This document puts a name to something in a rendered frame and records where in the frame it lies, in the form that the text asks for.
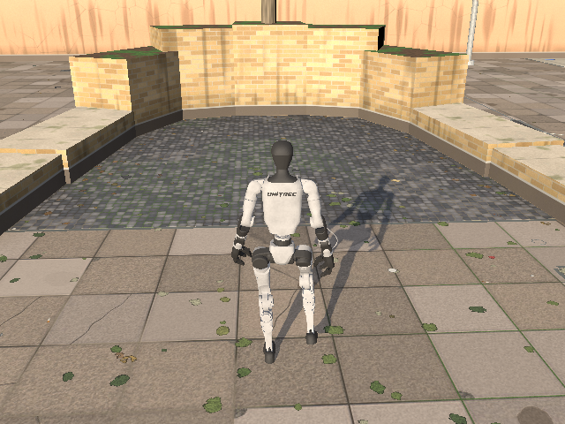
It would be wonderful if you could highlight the robot head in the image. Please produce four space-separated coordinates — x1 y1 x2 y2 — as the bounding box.
267 140 298 183

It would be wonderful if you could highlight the robot left foot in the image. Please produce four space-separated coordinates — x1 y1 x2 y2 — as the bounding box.
263 341 275 364

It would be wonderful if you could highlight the robot right hand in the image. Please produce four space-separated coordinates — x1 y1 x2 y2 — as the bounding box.
313 254 335 277

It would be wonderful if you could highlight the robot left forearm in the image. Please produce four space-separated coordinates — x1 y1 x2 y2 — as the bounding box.
233 213 250 250

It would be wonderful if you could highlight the robot right upper arm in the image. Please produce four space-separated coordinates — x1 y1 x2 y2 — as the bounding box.
301 178 324 229

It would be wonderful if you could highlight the robot left upper arm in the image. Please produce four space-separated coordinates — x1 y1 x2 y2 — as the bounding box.
240 178 264 227

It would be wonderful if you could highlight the robot right forearm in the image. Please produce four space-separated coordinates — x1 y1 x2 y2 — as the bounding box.
315 215 333 257

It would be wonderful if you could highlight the robot left hand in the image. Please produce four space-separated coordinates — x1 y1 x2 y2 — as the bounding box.
231 246 252 266

